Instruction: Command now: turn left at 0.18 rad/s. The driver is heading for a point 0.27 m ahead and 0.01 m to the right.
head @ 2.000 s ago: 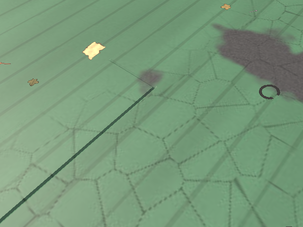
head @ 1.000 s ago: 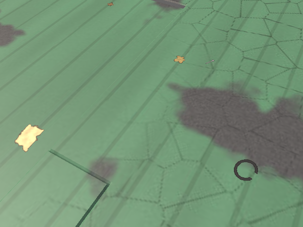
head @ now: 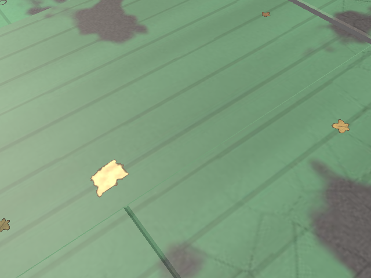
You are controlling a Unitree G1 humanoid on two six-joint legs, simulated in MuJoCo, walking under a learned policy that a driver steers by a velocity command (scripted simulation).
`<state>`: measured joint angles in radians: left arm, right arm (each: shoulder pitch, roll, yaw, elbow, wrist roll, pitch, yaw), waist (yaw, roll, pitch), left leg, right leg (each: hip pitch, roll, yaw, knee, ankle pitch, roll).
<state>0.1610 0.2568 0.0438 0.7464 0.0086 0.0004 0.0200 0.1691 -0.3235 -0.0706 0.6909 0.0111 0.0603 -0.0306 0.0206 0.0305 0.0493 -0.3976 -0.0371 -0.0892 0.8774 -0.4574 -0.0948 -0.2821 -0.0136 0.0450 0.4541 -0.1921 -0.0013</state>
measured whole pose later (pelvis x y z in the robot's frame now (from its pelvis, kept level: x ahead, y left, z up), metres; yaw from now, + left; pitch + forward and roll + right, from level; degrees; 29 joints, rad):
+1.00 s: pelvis +0.02 +0.03 +0.00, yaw +0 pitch -2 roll +0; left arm 0.20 0.23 0.04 1.09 0.00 0.01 0.05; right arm 0.25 -0.23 -0.02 0.99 0.00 0.00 -0.03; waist 0.01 0.00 0.04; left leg -0.15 -0.03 -0.04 0.47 -0.30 0.02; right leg -0.20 -0.04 0.05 0.46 -0.23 0.06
